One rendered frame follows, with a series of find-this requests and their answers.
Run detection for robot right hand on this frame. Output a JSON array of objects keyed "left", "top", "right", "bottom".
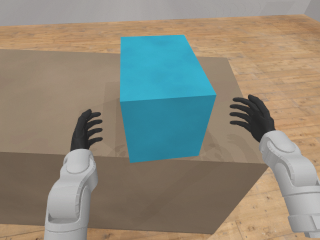
[{"left": 229, "top": 94, "right": 276, "bottom": 143}]

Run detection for pedestal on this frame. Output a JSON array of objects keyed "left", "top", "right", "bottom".
[{"left": 0, "top": 49, "right": 269, "bottom": 235}]

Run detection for left robot forearm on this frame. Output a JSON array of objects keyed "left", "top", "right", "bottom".
[{"left": 43, "top": 149, "right": 98, "bottom": 240}]

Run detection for carton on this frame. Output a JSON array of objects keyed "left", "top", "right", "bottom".
[{"left": 120, "top": 34, "right": 217, "bottom": 163}]

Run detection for right robot forearm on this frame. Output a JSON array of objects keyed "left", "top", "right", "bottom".
[{"left": 259, "top": 130, "right": 320, "bottom": 238}]

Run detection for robot left hand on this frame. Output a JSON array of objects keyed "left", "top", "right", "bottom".
[{"left": 70, "top": 109, "right": 103, "bottom": 152}]

